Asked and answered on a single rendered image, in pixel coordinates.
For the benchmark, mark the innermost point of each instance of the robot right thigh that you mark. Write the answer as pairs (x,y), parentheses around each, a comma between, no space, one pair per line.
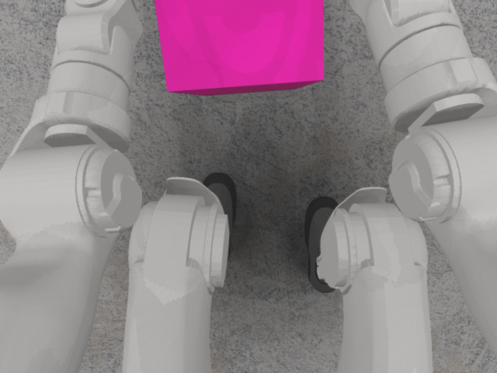
(386,323)

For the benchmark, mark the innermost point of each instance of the robot left foot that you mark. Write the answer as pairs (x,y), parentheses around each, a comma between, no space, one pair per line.
(223,187)

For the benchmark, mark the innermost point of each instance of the right robot upper arm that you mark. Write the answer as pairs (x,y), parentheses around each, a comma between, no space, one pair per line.
(446,175)

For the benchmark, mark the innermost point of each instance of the robot left forearm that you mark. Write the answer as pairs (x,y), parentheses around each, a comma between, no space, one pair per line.
(90,79)

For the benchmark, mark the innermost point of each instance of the carton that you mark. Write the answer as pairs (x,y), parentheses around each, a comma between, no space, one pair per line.
(217,47)

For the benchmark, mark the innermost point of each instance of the robot right forearm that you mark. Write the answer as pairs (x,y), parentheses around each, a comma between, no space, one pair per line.
(427,67)

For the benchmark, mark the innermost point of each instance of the left robot upper arm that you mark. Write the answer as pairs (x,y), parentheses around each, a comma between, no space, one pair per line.
(65,208)

